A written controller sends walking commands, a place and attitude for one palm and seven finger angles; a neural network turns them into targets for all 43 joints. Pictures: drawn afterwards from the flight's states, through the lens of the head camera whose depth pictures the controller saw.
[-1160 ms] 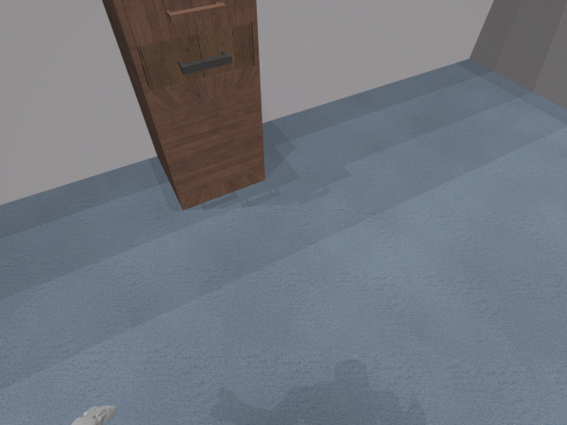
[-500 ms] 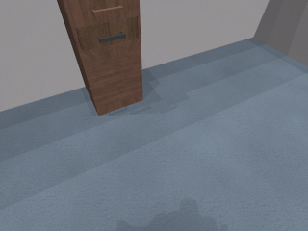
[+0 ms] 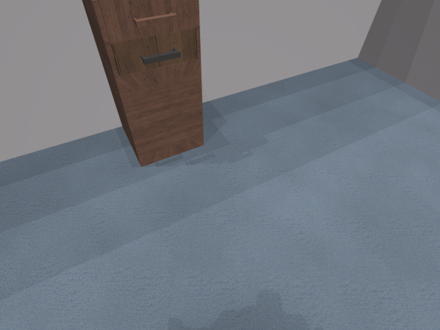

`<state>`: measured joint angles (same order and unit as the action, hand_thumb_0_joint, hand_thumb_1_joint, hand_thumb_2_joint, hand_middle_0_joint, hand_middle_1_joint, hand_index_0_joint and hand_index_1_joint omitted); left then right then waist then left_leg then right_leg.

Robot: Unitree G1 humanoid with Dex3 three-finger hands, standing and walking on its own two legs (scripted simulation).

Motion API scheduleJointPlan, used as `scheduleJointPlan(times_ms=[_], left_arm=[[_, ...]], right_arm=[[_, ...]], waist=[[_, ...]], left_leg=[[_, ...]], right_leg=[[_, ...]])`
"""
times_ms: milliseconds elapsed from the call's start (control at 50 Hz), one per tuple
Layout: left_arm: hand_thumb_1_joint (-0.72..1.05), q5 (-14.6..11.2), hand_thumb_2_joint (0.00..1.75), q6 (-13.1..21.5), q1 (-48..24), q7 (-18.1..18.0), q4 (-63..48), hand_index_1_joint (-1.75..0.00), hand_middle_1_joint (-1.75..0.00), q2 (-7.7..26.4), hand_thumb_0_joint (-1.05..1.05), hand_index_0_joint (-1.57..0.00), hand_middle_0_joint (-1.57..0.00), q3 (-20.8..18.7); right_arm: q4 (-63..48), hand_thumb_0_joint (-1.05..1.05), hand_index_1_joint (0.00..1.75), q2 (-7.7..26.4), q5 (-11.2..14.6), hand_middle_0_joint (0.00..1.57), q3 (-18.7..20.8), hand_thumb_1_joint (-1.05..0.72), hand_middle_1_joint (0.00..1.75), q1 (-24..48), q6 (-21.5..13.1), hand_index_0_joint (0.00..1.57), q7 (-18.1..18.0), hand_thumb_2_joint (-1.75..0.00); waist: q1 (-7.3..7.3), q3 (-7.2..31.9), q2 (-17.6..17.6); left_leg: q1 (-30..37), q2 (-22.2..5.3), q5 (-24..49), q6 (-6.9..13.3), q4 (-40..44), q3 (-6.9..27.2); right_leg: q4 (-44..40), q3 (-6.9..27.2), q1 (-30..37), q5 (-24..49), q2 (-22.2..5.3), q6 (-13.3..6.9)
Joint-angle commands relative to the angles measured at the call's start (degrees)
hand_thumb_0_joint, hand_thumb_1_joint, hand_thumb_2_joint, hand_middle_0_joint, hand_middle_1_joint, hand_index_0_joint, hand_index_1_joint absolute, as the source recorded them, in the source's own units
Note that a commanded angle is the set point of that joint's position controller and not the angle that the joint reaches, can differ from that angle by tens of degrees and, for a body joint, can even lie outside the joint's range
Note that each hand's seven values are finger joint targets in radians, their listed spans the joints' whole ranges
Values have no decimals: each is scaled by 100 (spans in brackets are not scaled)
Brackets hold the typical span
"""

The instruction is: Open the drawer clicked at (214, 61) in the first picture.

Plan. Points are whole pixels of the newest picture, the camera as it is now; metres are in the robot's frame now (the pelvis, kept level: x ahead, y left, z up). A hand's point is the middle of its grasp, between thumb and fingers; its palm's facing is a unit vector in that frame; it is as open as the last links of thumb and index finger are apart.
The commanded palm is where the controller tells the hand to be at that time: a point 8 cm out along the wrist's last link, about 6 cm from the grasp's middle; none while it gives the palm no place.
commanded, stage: look at it before walking up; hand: left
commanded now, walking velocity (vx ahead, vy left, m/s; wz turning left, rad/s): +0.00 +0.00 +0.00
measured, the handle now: (160, 55) +1.23 +0.35 -0.09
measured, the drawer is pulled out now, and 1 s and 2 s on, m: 0.00 0.00 0.00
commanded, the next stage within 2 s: walk to a spot facing it in 0.28 s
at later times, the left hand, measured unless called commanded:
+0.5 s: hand out of the picture +0.06 +0.24 -0.16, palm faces -0.04 -0.95 -0.32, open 7.4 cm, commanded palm none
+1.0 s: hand out of the picture +0.08 +0.15 -0.17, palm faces -0.14 -0.98 -0.16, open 7.4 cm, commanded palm none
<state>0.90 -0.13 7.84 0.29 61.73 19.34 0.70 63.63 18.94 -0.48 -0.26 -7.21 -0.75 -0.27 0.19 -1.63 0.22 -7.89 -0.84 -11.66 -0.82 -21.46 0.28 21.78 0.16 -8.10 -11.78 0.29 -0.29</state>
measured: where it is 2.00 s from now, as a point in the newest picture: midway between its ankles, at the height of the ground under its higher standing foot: (255, 263)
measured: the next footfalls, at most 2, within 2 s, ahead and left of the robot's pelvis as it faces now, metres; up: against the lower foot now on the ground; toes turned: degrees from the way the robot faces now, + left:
left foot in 1.14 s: +0.35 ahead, +0.08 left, +0.00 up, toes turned -10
right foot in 1.66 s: +0.48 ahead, -0.24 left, +0.00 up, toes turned -41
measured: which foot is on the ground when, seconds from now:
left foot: down 0.00-0.70, up 0.72-1.00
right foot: down 0.00-1.00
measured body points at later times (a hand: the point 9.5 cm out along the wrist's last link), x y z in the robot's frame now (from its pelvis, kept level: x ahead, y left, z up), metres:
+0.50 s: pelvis +0.00 +0.00 +0.00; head +0.00 +0.00 +0.45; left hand +0.06 +0.29 -0.14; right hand +0.07 -0.28 -0.14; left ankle +0.00 +0.13 -0.75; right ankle +0.00 -0.12 -0.75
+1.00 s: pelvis +0.13 -0.02 +0.00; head +0.16 -0.03 +0.44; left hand +0.09 +0.20 -0.15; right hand +0.18 -0.27 -0.15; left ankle +0.24 +0.10 -0.69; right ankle +0.02 -0.11 -0.75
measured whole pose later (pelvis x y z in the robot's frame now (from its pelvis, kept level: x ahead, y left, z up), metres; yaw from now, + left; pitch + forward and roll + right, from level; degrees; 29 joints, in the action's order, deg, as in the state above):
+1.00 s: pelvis +0.13 -0.02 +0.00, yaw -13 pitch +1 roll +0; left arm 1.9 2.7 27.4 0.0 61.8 7.1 -1.3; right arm 55.9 10.6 -1.0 3.2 -8.0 -0.7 1.3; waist 2.6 -1.9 -0.3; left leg -34.7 -6.6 -12.0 -2.9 -53.1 -3.2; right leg 19.6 3.5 -2.7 -18.0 2.8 -2.5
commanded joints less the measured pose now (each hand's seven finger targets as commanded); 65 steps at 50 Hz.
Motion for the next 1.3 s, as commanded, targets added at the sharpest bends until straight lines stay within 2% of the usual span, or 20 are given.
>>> scheduleJointPlan(times_ms=[0, 360, 440, 500, 560, 600, 640, 660, 680, 700, 740, 820, 1020, 1080, 1100, 1120, 1140, 1180, 1220, 1280], left_arm=[[90, -35, 90, 153, -251, -86, -342, -30, -30, 1203, 0, -20, -20, -246], [90, -26, 90, 157, -198, -89, -276, -30, -30, 1199, 0, -20, -20, -240], [90, 15, 90, -71, 340, -46, -182, -30, -30, 510, 0, -20, -20, -149], [90, 48, 90, -99, 507, 58, -453, -30, -30, 475, 0, -20, -20, -267], [90, 47, 90, -11, 603, 138, -684, -30, -30, 126, 0, -20, -20, -326], [90, 45, 90, 51, 536, 183, -836, -30, -30, -36, 0, -20, -20, -374], [90, 64, 90, 109, 1159, 193, -659, -30, -30, -137, 0, -20, -20, -426], [90, 84, 90, 186, 1822, 151, -447, -30, -30, 149, 0, -20, -20, -505], [90, 74, 90, 267, 2638, 36, -248, -30, -30, 818, 0, -20, -20, -661], [90, -24, 90, 310, 2918, -65, -179, -30, -30, 645, 0, -20, -20, -592], [90, 32, 90, 325, 2419, -120, -281, -30, -30, 334, 0, -20, -20, -517], [90, 55, 90, 407, 1972, -110, -386, -30, -30, 69, 0, -20, -20, -471], [90, 95, 90, 392, 2061, -164, -242, -30, -30, -4, 0, -20, -20, -541], [90, 24, 90, 390, 1805, -144, -329, -30, -30, -21, 0, -20, -20, -594], [90, -43, 90, 372, 1992, -87, -407, -30, -30, -313, 0, -20, -20, -585], [90, -62, 90, 389, 2057, -17, -551, -30, -30, -573, 0, -20, -20, -526], [90, -4, 90, 372, 1682, -50, -590, -30, -30, -429, 0, -20, -20, -529], [90, 66, 90, 314, 984, 69, -677, -30, -30, -498, 0, -20, -20, -567], [90, 103, 90, 164, 1192, 150, -582, -30, -30, -644, 0, -20, -20, -562], [90, 125, 90, -11, 1084, 190, -676, -30, -30, -713, 0, -20, -20, -571]], right_arm=[[-360, 0, 30, 1207, -7, 20, 215, -90, 30, 262, -126, 20, -53, -90], [-324, 0, 30, 1226, 7, 20, 214, -90, 30, 235, -130, 20, -51, -90], [-209, 0, 30, 562, -77, 20, 125, -90, 30, -337, 38, 20, -31, -90], [-411, 0, 30, 760, -92, 20, 261, -90, 30, -499, 42, 20, -41, -90], [-541, 0, 30, 958, -64, 20, 428, -90, 30, -784, -62, 20, -66, -90], [-592, 0, 30, 831, -78, 20, 458, -90, 30, -832, -129, 20, -68, -90], [-647, 0, 30, 656, -85, 20, 431, -90, 30, -636, -136, 20, -69, -90], [-759, 0, 30, 373, -50, 20, 384, -90, 30, -500, -140, 20, -47, -90], [-1158, 0, 30, -50, -20, 20, 276, -90, 30, 7, -195, 20, 5, -90], [-1298, 0, 30, 239, -58, 20, 315, -90, 30, 444, -251, 20, -12, -90], [-1233, 0, 30, 11, -62, 20, 332, -90, 30, 447, -264, 20, 11, -90], [-1068, 0, 30, -291, -72, 20, 393, -90, 30, -9, -135, 20, 104, -90], [-1491, 0, 30, -510, -25, 20, 393, -90, 30, 621, -248, 20, 182, -90], [-1010, 0, 30, -148, -70, 20, 476, -90, 30, -919, -343, 20, 5, -90], [-799, 0, 30, 466, -153, 20, 614, -90, 30, -1794, -370, 20, -77, -90], [-733, 0, 30, 949, -139, 20, 688, -90, 30, -2317, -350, 20, -75, -90], [-732, 0, 30, 702, -100, 20, 625, -90, 30, -2010, -331, 20, -90, -90], [-863, 0, 30, -20, -103, 20, 457, -90, 30, -1274, -386, 20, -90, -90], [-800, 0, 30, -367, -103, 20, 370, -90, 30, -988, -466, 20, -110, -90], [-747, 0, 30, -356, -84, 20, 375, -90, 30, -1058, -520, 20, -115, -90]], waist=[[-6, 310, -25], [-6, 349, -28], [-21, -9, -10], [-33, -506, -297], [-98, -387, -918], [-100, -397, -993], [246, -229, -651], [520, -27, 328], [819, -94, 2311], [909, -263, 1415], [533, -516, 403], [108, -313, 435], [253, -284, 828], [-428, 445, 441], [-698, 1191, -629], [-679, 1524, -1805], [-660, 1213, -1381], [-353, -123, -829], [21, -224, -710], [127, -233, -719]], left_leg=[[67, -587, 611, 236, 373, 533], [95, -613, 685, 245, 407, 561], [-100, -620, -1314, 179, 265, 306], [-370, -907, -2416, 396, 434, 614], [-8, -1744, -2298, 887, 706, 1276], [60, -1864, -1257, 989, 487, 957], [-635, -1498, -637, 645, -637, 162], [-1691, -949, -768, 262, -2172, -508], [-3510, -119, -2268, -87, -3977, -1070], [-3661, -366, -2022, 3, -4350, -182], [-3739, -666, -1457, -51, -4629, -44], [-3067, -643, -501, -216, -4047, -280], [-2097, -326, -151, -57, -1898, -556], [504, -156, 245, 138, -770, -609], [1996, -1397, 39, 472, -596, 783], [2430, -2837, 86, 1040, 103, 2659], [1698, -2977, -843, 1114, 666, 2846], [225, -2445, -897, 929, 913, 1788], [-354, -2070, -219, 718, 898, 649], [-510, -1864, 184, 748, 1070, -196]], right_leg=[[-425, 643, -78, 393, -708, -151], [-412, 601, -44, 483, -706, -128], [-257, 736, -670, -1413, -467, -117], [328, 703, -1335, -1927, -141, -197], [1770, -53, -1809, -1354, 159, -103], [1883, -227, -1821, -1583, -78, -51], [999, -408, -564, -983, -20, -120], [110, 644, 636, -960, -540, -380], [-876, 3316, 1463, -358, -2041, -1053], [-940, 3664, 1189, 360, -2119, -1328], [-765, 3124, 849, 379, -2025, -1557], [-915, 1839, 207, 598, -1383, -1172], [-531, 1419, 333, 1608, -1113, -883], [1308, 1053, -409, 2589, -621, -604], [2838, 639, -1438, 1085, -128, -390], [4705, 97, -2499, -2039, 374, -190], [5474, 383, -2786, -1993, 119, -235], [5654, 272, -3075, -990, -448, -193], [5306, 135, -2655, -556, -618, -118], [4833, 21, -2689, -160, -728, 6]])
